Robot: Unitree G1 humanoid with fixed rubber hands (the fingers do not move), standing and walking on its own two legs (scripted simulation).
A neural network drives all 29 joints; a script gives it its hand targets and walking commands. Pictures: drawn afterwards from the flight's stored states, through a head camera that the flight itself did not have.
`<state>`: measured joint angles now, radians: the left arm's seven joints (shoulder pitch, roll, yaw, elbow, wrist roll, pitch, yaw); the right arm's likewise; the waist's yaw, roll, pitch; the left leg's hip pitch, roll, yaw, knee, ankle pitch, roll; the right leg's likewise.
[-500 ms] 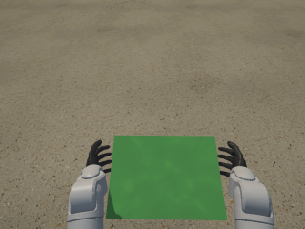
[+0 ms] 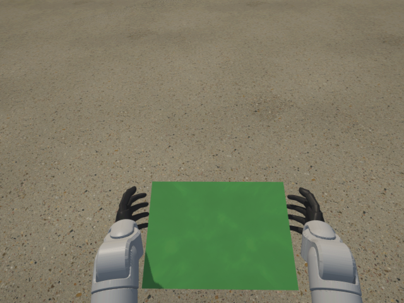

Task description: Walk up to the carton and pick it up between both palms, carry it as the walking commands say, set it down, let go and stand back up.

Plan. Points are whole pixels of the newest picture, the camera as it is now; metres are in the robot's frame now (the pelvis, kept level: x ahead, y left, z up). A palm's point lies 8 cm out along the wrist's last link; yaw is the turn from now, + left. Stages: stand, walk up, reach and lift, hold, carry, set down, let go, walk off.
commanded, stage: carry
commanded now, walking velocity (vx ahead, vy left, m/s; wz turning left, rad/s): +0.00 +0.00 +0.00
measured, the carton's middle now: (216, 235) +0.29 -0.01 -0.05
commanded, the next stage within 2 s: hold in 1.16 s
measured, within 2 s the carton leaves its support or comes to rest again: neither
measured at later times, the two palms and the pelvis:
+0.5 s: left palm (127, 226) +0.26 +0.17 +0.04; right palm (311, 228) +0.26 -0.19 +0.04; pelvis +0.00 +0.00 +0.00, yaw +0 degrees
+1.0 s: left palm (127, 227) +0.26 +0.17 +0.04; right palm (311, 229) +0.26 -0.19 +0.04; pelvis +0.00 +0.00 +0.00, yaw +0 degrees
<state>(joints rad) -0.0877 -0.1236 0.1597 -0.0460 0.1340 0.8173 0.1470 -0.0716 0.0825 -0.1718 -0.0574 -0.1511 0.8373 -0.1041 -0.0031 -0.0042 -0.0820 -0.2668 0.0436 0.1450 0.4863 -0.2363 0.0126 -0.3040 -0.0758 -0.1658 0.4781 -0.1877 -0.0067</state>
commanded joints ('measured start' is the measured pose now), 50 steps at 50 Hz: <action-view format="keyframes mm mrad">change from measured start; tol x32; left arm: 1 -469 -715 -589 -157 -281 -15 -248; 27 -373 -611 -429 151 -173 -63 -264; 38 -498 -753 -616 -290 -341 -54 -242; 49 -403 -593 -419 168 -167 -47 -259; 50 -413 -743 -584 -165 -305 -36 -255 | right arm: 1 -483 694 570 -160 281 -43 212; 36 -420 594 467 81 188 -79 220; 38 -532 752 621 -302 342 -72 197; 49 -480 553 419 95 156 -73 211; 50 -497 719 602 -245 306 -57 203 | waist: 1 -1 -1 -256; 50 3 -19 -234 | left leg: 1 54 112 -74 -41 172 9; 50 52 116 -81 -76 115 17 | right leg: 1 84 -94 90 -38 183 -5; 50 67 -92 87 -49 86 -10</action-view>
